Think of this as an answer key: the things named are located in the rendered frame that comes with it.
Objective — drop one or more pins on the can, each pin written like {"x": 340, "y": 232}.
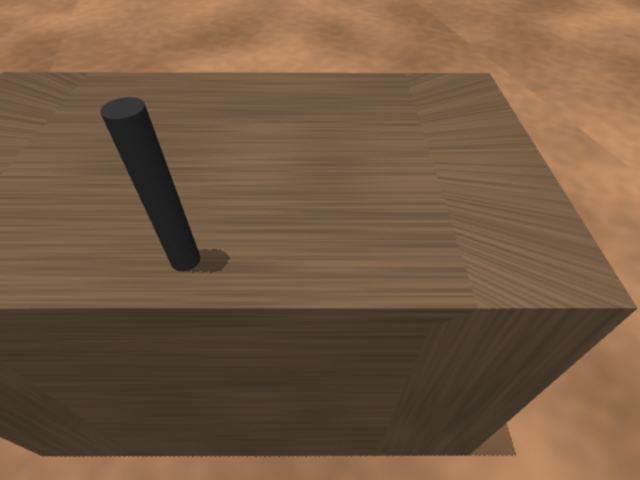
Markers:
{"x": 131, "y": 129}

